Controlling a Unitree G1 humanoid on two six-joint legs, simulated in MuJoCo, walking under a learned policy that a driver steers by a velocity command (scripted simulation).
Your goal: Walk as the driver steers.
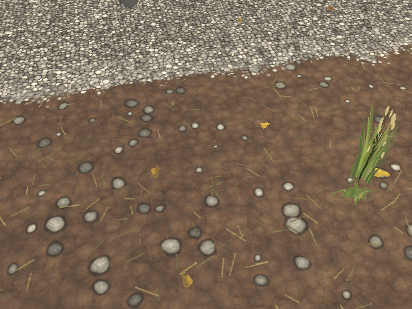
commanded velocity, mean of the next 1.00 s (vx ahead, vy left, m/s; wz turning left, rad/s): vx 0.25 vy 0.00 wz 0.12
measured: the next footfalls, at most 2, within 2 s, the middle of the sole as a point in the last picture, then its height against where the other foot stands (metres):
left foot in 1.02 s outside the picture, level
right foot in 1.52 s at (209, 237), level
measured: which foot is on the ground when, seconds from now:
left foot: down 0.00-0.54, up 0.56-1.00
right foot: down 0.00-1.00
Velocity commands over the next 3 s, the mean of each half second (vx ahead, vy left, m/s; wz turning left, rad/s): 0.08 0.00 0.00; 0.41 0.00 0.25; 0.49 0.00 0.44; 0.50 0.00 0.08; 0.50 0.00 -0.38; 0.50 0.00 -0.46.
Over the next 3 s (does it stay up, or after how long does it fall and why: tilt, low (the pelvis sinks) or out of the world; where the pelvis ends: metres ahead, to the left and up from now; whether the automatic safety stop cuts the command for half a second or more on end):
stays up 1.34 0.32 0.00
